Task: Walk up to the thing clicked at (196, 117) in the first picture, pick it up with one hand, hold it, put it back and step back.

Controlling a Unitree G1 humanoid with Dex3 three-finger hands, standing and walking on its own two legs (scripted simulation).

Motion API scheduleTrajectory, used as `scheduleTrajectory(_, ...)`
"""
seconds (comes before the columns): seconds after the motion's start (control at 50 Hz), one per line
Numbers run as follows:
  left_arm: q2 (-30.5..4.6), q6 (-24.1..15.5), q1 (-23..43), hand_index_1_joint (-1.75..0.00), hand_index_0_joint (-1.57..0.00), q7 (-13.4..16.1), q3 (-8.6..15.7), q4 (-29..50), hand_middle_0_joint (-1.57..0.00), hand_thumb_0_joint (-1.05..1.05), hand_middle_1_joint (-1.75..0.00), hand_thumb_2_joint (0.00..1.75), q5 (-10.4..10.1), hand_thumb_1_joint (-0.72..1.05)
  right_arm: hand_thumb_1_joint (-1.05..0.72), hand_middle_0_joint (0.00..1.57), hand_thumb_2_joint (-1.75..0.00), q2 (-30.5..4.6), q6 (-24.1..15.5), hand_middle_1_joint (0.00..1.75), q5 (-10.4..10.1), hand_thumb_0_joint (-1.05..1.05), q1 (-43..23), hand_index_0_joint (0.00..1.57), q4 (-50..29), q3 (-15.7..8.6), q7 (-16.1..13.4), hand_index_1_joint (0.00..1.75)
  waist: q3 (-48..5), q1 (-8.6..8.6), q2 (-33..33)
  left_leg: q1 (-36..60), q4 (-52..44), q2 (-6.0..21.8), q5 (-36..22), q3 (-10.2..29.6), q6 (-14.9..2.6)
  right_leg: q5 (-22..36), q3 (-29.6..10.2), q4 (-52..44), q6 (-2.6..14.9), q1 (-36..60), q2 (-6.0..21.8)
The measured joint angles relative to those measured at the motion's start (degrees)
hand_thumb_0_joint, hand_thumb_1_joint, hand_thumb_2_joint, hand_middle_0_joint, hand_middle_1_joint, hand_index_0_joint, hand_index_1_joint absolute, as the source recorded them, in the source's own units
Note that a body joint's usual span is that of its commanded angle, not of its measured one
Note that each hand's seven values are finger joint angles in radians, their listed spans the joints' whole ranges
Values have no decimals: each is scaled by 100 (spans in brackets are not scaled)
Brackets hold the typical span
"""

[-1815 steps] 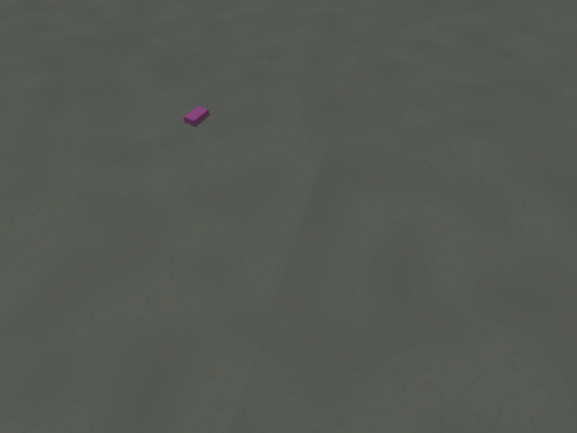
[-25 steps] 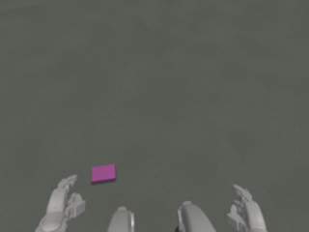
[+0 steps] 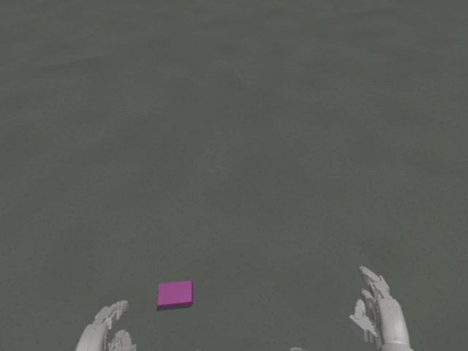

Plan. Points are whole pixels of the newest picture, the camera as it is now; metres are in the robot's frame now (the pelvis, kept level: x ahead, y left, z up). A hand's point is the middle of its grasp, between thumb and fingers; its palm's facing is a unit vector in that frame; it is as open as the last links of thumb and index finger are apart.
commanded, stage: home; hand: left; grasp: from above
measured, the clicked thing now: (175, 294) +0.47 +0.25 -0.70
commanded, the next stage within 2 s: stand in 1.78 s
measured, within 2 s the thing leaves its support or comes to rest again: neither
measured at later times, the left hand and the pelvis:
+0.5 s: hand (135, 348) +0.16 +0.18 -0.05, palm faces +0.03 -0.98 -0.20, open 7.4 cm; pelvis +0.00 +0.00 +0.00, yaw +0 degrees
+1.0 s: hand (136, 345) +0.17 +0.18 -0.05, palm faces +0.03 -0.98 -0.20, open 7.4 cm; pelvis +0.00 +0.00 +0.00, yaw +0 degrees
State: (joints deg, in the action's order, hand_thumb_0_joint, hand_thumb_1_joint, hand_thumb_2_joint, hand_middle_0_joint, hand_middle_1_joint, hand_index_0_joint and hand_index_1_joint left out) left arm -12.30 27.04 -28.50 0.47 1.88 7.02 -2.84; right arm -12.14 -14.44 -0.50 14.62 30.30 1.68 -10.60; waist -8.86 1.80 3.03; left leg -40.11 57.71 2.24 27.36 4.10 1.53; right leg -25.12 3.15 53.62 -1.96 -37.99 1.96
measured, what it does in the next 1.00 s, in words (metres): stands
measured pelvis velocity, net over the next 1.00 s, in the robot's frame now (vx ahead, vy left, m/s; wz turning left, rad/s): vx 0.00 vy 0.00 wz -0.01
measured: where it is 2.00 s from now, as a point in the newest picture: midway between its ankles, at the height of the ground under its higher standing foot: outside the picture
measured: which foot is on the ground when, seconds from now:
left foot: down 0.00-1.00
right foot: down 0.00-1.00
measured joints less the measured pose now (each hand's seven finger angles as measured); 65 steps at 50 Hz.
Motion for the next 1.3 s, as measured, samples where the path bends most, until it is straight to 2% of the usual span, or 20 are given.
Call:
scheduleTrajectory(0.2,-5,-15,41,-30,-20,30,-27,55,-20,2,-29,90,49,91,-91,20,-90,-17,-19,30,25,1,40,20,143,-2,9,30,29,-1,-32,56,-6,11,21,9,7,-17,9,-13,6,60,-11)
scheduleTrajectory(0.48,-11,4,39,-30,-20,18,-5,19,-20,2,-29,90,1,91,-91,20,-90,-12,-23,30,13,1,172,20,208,-26,4,30,46,47,17,48,-17,27,3,-27,6,13,-31,-15,4,29,-29)
scheduleTrajectory(1.3,-33,-50,6,-30,-20,21,-31,58,-20,2,-29,90,27,91,-91,20,-90,5,20,30,5,1,121,20,195,-58,-6,30,-9,19,-16,56,31,35,141,-35,9,-118,-42,29,0,32,-37)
